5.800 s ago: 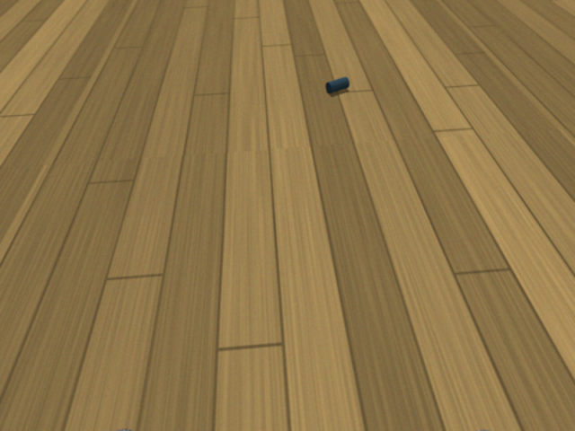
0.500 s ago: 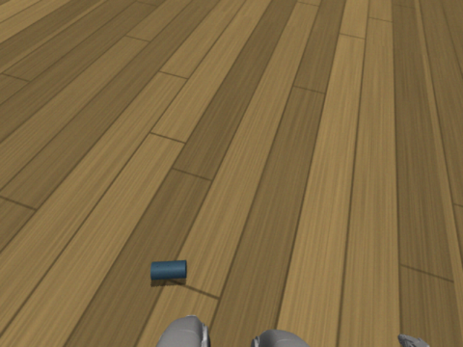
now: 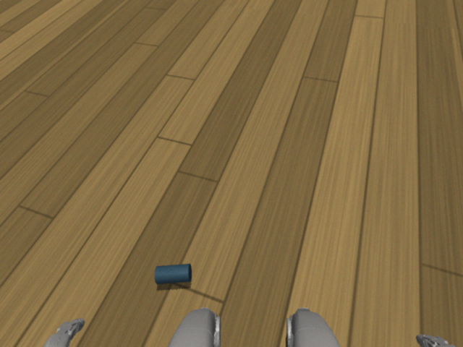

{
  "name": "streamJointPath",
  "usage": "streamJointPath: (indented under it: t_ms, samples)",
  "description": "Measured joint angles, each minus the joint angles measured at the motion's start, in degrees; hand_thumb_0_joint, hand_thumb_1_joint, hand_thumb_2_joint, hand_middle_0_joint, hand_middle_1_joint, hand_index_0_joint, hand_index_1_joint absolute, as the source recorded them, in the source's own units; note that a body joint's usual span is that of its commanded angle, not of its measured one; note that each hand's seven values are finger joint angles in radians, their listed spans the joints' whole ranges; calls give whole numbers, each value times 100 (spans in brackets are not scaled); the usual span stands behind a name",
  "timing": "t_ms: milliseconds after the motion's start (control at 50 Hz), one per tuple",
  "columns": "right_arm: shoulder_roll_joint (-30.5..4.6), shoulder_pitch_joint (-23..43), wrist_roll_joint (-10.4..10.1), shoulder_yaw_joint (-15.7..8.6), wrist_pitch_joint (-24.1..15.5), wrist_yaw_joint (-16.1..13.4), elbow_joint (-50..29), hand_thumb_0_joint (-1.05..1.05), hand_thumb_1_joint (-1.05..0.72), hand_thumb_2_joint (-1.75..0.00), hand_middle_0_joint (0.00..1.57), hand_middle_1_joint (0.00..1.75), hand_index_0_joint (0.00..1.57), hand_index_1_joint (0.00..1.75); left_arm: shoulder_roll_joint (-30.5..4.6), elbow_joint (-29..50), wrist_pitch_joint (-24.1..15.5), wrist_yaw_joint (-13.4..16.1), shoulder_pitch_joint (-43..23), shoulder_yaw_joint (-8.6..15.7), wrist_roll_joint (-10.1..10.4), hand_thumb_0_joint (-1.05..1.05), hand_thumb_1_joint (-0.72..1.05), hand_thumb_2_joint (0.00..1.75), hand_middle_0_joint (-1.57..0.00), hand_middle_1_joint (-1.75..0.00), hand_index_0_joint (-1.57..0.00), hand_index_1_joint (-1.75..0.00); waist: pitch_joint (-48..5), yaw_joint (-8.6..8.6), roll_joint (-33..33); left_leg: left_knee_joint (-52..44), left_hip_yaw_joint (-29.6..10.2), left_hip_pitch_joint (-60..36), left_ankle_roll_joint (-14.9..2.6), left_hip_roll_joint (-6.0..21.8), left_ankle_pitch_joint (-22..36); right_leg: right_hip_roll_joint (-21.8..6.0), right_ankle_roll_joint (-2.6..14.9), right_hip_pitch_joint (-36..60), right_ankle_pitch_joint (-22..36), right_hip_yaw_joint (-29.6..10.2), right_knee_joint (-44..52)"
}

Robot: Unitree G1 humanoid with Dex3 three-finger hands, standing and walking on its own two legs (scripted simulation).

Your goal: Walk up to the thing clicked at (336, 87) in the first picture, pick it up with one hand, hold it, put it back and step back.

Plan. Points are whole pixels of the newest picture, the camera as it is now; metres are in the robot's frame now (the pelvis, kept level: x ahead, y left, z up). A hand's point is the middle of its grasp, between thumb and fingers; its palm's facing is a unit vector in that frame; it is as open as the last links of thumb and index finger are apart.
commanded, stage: walk up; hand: left
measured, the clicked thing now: (173, 273) +0.41 +0.32 -0.70
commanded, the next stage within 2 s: none
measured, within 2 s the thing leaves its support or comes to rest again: neither
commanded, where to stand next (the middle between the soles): +0.11 +0.06 m, yaw +0 degrees
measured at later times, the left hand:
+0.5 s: hand out of the picture +0.10 +0.30 -0.13, palm faces -0.03 -0.93 -0.37, open 7.4 cm
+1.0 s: hand out of the picture +0.12 +0.30 -0.11, palm faces -0.03 -0.93 -0.36, open 7.4 cm
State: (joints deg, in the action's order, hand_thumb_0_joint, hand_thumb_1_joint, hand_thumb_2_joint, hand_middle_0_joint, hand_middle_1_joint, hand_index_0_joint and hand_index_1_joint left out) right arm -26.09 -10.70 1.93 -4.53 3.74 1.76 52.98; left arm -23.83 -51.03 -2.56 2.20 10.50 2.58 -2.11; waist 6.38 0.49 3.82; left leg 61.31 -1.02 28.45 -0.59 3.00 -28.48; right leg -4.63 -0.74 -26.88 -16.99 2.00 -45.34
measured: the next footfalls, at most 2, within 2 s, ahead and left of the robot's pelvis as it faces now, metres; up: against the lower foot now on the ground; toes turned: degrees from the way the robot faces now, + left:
left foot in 0.10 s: +0.05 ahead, +0.15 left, +0.00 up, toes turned +2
right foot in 2.00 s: +0.27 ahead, -0.04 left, +0.00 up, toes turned -2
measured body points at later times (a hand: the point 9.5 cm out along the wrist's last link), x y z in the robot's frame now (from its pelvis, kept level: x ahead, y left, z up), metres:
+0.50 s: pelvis +0.02 +0.04 +0.02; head +0.06 +0.04 +0.47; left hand +0.10 +0.35 -0.11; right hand +0.12 -0.27 -0.11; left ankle +0.01 +0.15 -0.70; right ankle +0.07 -0.09 -0.70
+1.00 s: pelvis +0.03 +0.04 +0.04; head +0.04 +0.04 +0.49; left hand +0.12 +0.35 -0.08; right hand +0.13 -0.27 -0.08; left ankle +0.01 +0.15 -0.70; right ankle +0.07 -0.09 -0.70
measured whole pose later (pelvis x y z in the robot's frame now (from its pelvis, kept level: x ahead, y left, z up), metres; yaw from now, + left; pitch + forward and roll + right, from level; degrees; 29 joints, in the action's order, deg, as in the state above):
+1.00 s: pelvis +0.03 +0.04 +0.04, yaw -1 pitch -2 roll +0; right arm -21.0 -2.5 0.3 -1.0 -0.3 0.6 65.6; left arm -20.9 -66.4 -1.1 -0.4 3.7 -0.3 -0.5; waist 3.4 0.5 -0.1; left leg 20.1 2.6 4.6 -0.5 -0.1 -13.2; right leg -1.4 -1.0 -10.7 -7.8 0.0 -20.7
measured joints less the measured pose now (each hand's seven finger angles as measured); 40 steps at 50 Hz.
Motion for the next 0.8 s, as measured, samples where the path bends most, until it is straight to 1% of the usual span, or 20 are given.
streamJointPath:
  t_ms: [60, 80, 100, 120, 140, 160, 180, 200, 240, 280, 300, 320, 340, 380, 420, 460, 520, 640, 800]
  samples:
    - [13, -35, 5, -21, -1, 66, 26, 0, -91, -90, 20, 30, 21, 30, -147, -11, 34, 18, 82, 56, -14, 0, 90, 90, -21, -30, -21, -30, -30, 47, -89, -612, 66, -268, -29, -19, -224, -127, -21, -96, -43, -17, -86]
    - [14, -59, -8, -31, -29, 80, 31, 0, -91, -90, 20, 30, 21, 30, -198, -33, 66, 18, 105, 65, -4, 0, 90, 90, -21, -30, -21, -30, -45, 54, -129, -971, 110, -430, -59, -41, -107, -180, -47, -136, -70, -35, -142]
    - [37, -74, -11, -47, -76, 81, 43, 0, -91, -90, 20, 30, 21, 30, -262, -66, 108, 19, 118, 75, 9, 0, 90, 90, -21, -30, -21, -30, -33, 57, -233, -1220, 174, -540, -11, -125, 234, -273, -35, -189, -131, -101, -258]
    - [85, -91, 14, -55, -122, 74, 48, 0, -91, -90, 20, 30, 21, 30, -319, -124, 162, 33, 134, 87, 35, 0, 90, 90, -21, -30, -21, -30, 0, 78, -389, -1268, 283, -608, 24, -239, 346, -348, 58, -247, -389, -261, -449]
    - [97, -148, 30, -44, -152, 74, 27, 0, -91, -90, 20, 30, 21, 30, -312, -217, 218, 62, 163, 92, 66, 0, 90, 90, -21, -30, -21, -30, -42, 60, -407, -1241, 308, -607, 18, -267, 329, -275, 117, -304, -783, -376, -635]
    - [98, -200, 33, -28, -168, 77, 17, 0, -91, -90, 20, 30, 21, 30, -281, -331, 254, 86, 187, 80, 81, 0, 90, 90, -21, -30, -21, -30, -101, -1, -344, -1224, 265, -589, -22, -245, 296, -131, 152, -353, -1093, -409, -836]
    - [126, -224, 33, -9, -176, 65, 22, 0, -91, -90, 20, 30, 21, 30, -272, -420, 268, 90, 207, 62, 97, 0, 90, 90, -21, -30, -20, -30, -123, -56, -321, -1276, 236, -615, -51, -235, 301, -8, 172, -396, -1225, -428, -1041]
    - [175, -232, 28, 21, -187, 37, 32, 0, -91, -90, 20, 30, 21, 30, -282, -479, 259, 76, 224, 52, 122, 0, 90, 90, -21, -30, -20, -30, -119, -89, -348, -1372, 237, -671, -54, -239, 339, 81, 173, -425, -1232, -438, -1183]
    - [255, -260, -9, 85, -236, -19, 55, 0, -91, -90, 20, 30, 21, 30, -276, -566, 199, 27, 227, 34, 167, 1, 90, 90, -21, -30, -20, -30, -95, -123, -378, -1547, 222, -769, -32, -236, 416, 174, 171, -348, -1101, -292, -1075]
    - [293, -266, -47, 137, -267, -45, 102, 0, -91, -90, 20, 30, 21, 30, -229, -615, 136, -29, 220, 12, 181, 1, 90, 90, -21, -30, -20, -30, -73, -120, -354, -1629, 199, -848, -14, -202, 428, 258, 157, -77, -942, -90, -567]
    - [302, -261, -72, 167, -268, -60, 126, 0, -90, -90, 20, 30, 21, 30, -197, -629, 105, -50, 214, 3, 181, 1, 90, 90, -21, -30, -20, -30, -67, -107, -336, -1618, 189, -872, 0, -182, 402, 315, 159, 138, -730, -13, -145]
    - [307, -244, -101, 196, -268, -76, 151, 0, -90, -90, 20, 30, 21, 30, -158, -645, 75, -60, 193, -5, 171, 1, 90, 90, -21, -30, -20, -30, -55, -80, -315, -1572, 185, -883, 19, -158, 358, 375, 164, 327, -265, 10, 251]
    - [300, -193, -140, 218, -269, -100, 190, 0, -90, -90, 20, 30, 21, 30, -83, -669, 53, -60, 135, -13, 153, 1, 90, 90, -21, -30, -20, -30, 0, -60, -232, -1519, 149, -908, 42, -98, 317, 438, 143, 417, -13, 47, 371]
    - [340, -72, -196, 260, -262, -145, 265, 0, -91, -90, 20, 30, 21, 30, 29, -680, 25, -89, 41, -76, 141, 1, 90, 90, -21, -30, -20, -30, 35, -40, -200, -1552, 93, -957, 26, -117, 350, 436, 122, 466, -37, 65, 378]
    - [394, 60, -211, 286, -295, -171, 349, 0, -91, -90, 20, 30, 21, 30, 114, -708, 35, -136, -56, -158, 149, 1, 90, 90, -21, -30, -20, -30, 14, -32, -278, -1795, 127, -1094, 50, -229, 411, 338, 92, 481, -90, 0, 364]
    - [430, 191, -208, 306, -344, -166, 439, 0, -91, -90, 20, 30, 21, 30, 213, -756, 79, -166, -182, -240, 166, 1, 90, 90, -21, -30, -20, -30, -24, -26, -325, -2023, 187, -1212, 11, -311, 531, 265, 39, 540, -49, -63, 473]
    - [481, 382, -225, 370, -398, -142, 567, 0, -91, -90, 20, 30, 21, 30, 324, -836, 78, -200, -371, -318, 179, 1, 90, 90, -21, -30, -20, -30, -85, -14, -306, -2292, 212, -1355, -26, -288, 656, 296, 1, 709, 120, -81, 813]
    - [622, 702, -210, 467, -437, -133, 851, 0, -91, -90, 20, 30, 21, 30, 336, -1016, 59, -206, -713, -360, 233, 0, 90, 90, -21, -30, -20, -30, -193, -1, -448, -2929, 251, -1722, -24, -304, 966, 295, -15, 1062, 425, -112, 1431]
    - [588, 920, -186, 421, -437, -126, 1103, 0, -91, -90, 20, 30, 21, 30, 291, -1300, 107, -232, -859, -342, 208, 0, 90, 90, -21, -30, -20, -30, -308, 4, -473, -3678, 318, -2136, -17, -317, 1327, 302, -39, 1432, 770, -169, 2120]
